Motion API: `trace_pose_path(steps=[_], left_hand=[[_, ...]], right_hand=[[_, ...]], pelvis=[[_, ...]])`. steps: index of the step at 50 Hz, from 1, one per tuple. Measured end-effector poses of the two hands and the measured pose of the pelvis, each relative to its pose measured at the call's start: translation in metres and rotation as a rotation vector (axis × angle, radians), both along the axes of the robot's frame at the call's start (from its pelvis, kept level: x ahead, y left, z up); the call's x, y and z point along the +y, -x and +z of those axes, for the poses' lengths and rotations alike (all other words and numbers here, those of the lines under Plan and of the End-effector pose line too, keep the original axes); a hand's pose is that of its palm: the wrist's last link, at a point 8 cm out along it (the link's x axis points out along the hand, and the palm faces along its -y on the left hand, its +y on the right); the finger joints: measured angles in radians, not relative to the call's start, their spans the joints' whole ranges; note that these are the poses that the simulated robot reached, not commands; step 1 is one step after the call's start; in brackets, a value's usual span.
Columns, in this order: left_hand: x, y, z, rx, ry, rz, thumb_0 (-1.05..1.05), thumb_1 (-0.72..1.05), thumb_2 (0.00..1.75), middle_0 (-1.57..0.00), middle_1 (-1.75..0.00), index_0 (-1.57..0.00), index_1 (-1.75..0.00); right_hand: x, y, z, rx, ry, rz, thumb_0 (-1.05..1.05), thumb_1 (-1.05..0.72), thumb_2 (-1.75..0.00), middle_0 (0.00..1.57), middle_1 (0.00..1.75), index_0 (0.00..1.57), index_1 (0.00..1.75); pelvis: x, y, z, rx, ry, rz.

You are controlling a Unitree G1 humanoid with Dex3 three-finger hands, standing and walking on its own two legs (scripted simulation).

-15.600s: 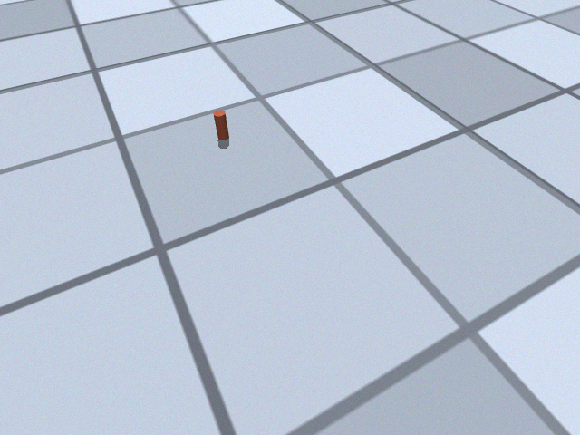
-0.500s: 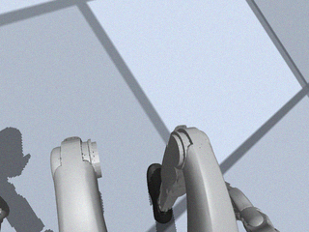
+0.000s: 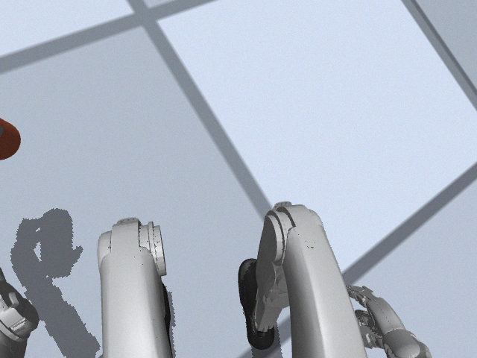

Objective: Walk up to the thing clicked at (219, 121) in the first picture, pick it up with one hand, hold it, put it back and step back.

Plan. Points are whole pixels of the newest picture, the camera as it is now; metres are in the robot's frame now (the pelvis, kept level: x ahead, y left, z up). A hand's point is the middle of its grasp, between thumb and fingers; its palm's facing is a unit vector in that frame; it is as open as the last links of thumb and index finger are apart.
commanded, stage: hold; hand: left
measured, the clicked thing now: out of the picture +0.44 +0.36 -0.05
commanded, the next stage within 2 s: none
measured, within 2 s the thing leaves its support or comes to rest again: neither
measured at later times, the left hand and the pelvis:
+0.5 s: hand out of the picture +0.40 +0.36 +0.09, palm faces +0.46 -0.89 -0.04, open 9.6 cm; pelvis +0.01 +0.00 +0.09, yaw +3 degrees
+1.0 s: hand out of the picture +0.38 +0.30 +0.27, palm faces +0.45 -0.89 -0.03, open 9.6 cm; pelvis +0.04 +0.01 +0.26, yaw +6 degrees
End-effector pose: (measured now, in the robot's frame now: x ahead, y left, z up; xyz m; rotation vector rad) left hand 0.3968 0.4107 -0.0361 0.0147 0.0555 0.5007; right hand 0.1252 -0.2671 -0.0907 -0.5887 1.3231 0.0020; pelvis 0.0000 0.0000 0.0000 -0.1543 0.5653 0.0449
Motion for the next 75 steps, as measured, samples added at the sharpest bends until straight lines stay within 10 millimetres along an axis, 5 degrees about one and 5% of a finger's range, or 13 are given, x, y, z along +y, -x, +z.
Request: trace_pose_path(steps=[10, 23, 48, 57, 75], left_hand=[[-0.001, 0.017, 0.039, -0.008, -0.016, -0.019, -0.1, -0.44, 0.97, -0.75, -1.16, -0.85, -1.19], [-0.012, 0.037, 0.118, -0.008, -0.017, -0.019, -0.1, -0.44, 0.97, -0.74, -1.18, -0.84, -1.2], [-0.07, 0.061, 0.302, 0.021, 0.016, -0.031, -0.1, -0.43, 0.98, -0.72, -1.19, -0.83, -1.22], [-0.08, 0.059, 0.345, 0.022, 0.002, -0.008, -0.1, -0.43, 0.98, -0.73, -1.19, -0.83, -1.21], [-0.112, 0.058, 0.399, 0.007, -0.01, -0.018, -0.1, -0.45, 0.98, -0.74, -1.17, -0.85, -1.19]], right_hand=[[0.006, -0.004, 0.016, -0.05, -0.028, -0.048, 0.01, -0.89, -0.9, 0.21, 0.3, 0.21, 0.31], [0.016, -0.031, 0.065, -0.17, -0.093, -0.078, 0.01, -0.89, -0.9, 0.21, 0.3, 0.21, 0.31], [0.048, -0.09, 0.243, -0.384, -0.171, -0.097, 0.01, -0.88, -0.9, 0.21, 0.3, 0.21, 0.3], [0.055, -0.092, 0.282, -0.378, -0.186, -0.08, 0.01, -0.88, -0.9, 0.21, 0.3, 0.21, 0.31], [0.055, -0.095, 0.324, -0.365, -0.214, -0.079, 0.01, -0.89, -0.9, 0.21, 0.3, 0.21, 0.3]], pelvis=[[0.001, 0.0, 0.022, 0.016, -0.016, 0.015], [0.0, -0.004, 0.078, 0.022, -0.037, 0.031], [0.01, -0.039, 0.244, -0.131, -0.069, 0.07], [0.011, -0.052, 0.285, -0.197, -0.09, 0.081], [0.005, -0.069, 0.333, -0.297, -0.123, 0.093]])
